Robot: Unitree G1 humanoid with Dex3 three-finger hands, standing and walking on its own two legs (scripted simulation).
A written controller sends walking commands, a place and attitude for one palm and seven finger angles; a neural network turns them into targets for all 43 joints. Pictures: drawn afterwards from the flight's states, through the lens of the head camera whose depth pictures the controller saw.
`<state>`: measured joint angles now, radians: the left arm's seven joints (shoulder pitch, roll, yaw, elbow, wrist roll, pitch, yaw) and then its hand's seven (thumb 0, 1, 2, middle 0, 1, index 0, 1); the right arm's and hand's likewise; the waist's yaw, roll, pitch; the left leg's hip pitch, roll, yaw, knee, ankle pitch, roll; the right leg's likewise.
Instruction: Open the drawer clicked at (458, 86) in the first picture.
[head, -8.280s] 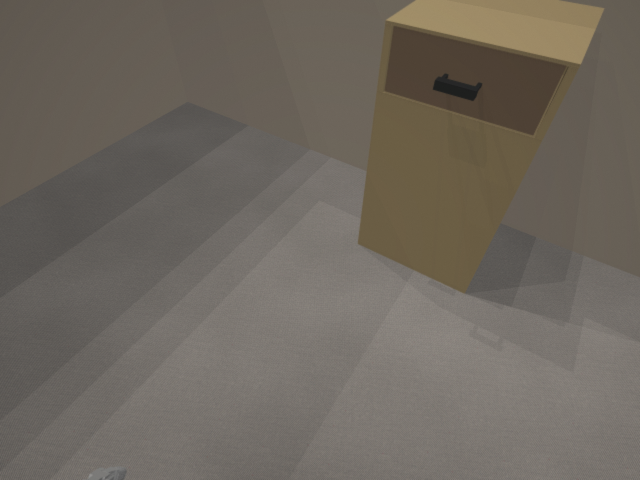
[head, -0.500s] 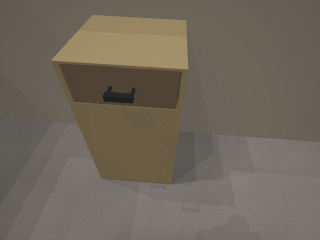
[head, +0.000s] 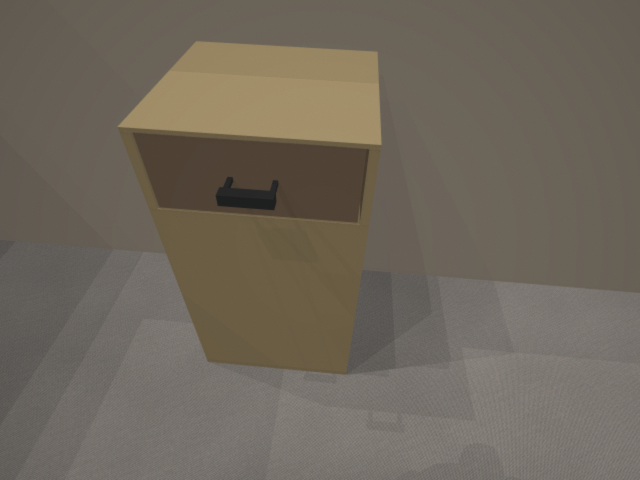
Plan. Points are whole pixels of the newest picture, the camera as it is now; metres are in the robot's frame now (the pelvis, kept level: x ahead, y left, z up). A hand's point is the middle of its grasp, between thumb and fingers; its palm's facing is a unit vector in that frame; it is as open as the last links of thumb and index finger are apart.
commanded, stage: shuffle to correct the standing spot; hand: left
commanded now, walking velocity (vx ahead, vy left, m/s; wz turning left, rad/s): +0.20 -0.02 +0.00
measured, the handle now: (249, 191) +0.60 +0.17 +0.02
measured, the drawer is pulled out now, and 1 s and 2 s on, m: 0.00 0.00 0.00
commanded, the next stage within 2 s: come to a stop and stand still in 0.20 s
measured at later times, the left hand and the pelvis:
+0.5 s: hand out of the picture +0.06 +0.15 -0.18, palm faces +0.09 -0.98 -0.20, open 7.3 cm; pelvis +0.07 -0.02 -0.01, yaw +2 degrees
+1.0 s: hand out of the picture +0.02 +0.14 -0.17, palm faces +0.08 -0.98 -0.16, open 7.3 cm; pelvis +0.04 -0.01 +0.01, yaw +1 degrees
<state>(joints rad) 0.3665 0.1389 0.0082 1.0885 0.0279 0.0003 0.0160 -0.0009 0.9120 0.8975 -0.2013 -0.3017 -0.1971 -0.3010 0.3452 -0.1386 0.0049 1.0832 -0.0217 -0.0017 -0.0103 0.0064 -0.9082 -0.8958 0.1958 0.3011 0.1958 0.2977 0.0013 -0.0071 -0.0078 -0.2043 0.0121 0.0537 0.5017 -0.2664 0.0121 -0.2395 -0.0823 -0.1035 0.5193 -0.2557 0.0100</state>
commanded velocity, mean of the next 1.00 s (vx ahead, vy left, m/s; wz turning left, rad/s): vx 0.02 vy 0.00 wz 0.00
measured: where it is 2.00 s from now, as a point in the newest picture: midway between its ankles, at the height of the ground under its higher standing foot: outside the picture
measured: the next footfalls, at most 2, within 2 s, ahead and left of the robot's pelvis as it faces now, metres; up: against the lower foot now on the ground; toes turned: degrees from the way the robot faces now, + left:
none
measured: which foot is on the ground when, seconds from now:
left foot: down 0.00-1.00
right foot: down 0.00-1.00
